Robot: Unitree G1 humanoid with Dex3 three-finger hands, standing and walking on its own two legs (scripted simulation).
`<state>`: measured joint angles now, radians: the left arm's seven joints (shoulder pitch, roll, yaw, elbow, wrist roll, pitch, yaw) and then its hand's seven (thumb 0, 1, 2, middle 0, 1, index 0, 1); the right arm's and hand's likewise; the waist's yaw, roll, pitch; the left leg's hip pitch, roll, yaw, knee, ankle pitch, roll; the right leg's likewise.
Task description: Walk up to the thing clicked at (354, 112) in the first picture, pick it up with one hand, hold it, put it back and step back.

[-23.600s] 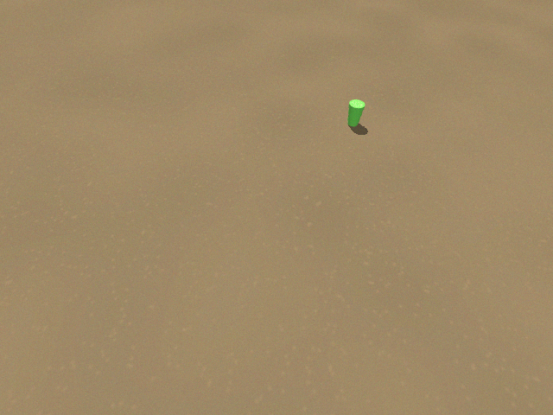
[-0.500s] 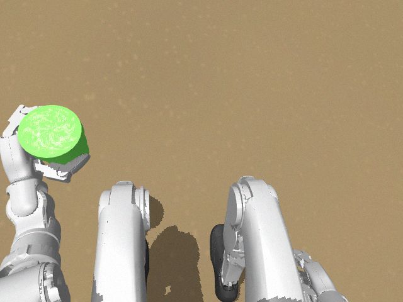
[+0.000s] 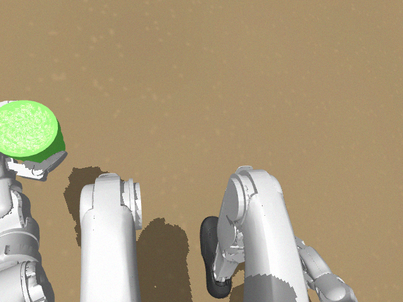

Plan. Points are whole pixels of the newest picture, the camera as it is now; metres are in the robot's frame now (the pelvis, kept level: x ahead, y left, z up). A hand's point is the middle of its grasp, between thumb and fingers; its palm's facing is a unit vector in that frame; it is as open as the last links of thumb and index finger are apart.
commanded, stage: crouch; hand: left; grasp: from the side
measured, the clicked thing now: (37, 141) +0.39 +0.28 -0.11
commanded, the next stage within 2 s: lower in 0.04 s
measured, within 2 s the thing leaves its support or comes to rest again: rests again in 1.62 s
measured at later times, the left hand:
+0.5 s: hand (45, 148) +0.39 +0.28 -0.16, palm faces +0.32 -0.95 -0.01, open 11.2 cm
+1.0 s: hand (51, 149) +0.40 +0.28 -0.20, palm faces +0.36 -0.93 +0.00, open 11.2 cm
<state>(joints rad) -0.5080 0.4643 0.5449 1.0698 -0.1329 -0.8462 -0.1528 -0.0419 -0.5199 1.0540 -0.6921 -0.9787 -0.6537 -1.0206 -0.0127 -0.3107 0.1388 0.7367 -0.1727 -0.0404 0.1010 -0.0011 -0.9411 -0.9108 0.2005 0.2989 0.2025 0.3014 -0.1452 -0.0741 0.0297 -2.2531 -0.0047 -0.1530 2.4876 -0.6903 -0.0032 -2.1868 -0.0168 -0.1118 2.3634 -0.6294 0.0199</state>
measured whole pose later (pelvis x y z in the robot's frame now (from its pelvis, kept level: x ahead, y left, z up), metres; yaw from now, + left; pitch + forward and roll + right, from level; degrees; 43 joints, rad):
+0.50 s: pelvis -0.01 +0.00 -0.02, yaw -3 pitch +20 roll -12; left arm -0.53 0.60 0.59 1.22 -0.12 -0.95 -0.15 -0.04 -0.53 1.07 -0.70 -0.97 -0.66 -1.02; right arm -0.07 -0.33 0.27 0.70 -0.24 -0.03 0.12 0.00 -0.94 -0.91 0.20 0.30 0.20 0.30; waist -0.19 -0.17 0.16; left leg -2.26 0.00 -0.22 2.59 -0.69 0.00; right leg -2.17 0.00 -0.16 2.41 -0.60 0.03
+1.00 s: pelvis -0.01 +0.01 -0.03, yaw -6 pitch +15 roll -15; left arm -0.55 0.71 0.59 1.33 -0.11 -1.04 -0.06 -0.05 -0.53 1.07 -0.70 -0.97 -0.66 -1.01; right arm -0.15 -0.35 0.40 0.64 -0.31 -0.03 0.14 0.00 -0.93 -0.90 0.20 0.30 0.20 0.30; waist -0.21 -0.23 0.25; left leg -2.22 -0.01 -0.29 2.64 -0.70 0.01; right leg -2.10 0.03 -0.22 2.40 -0.59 0.05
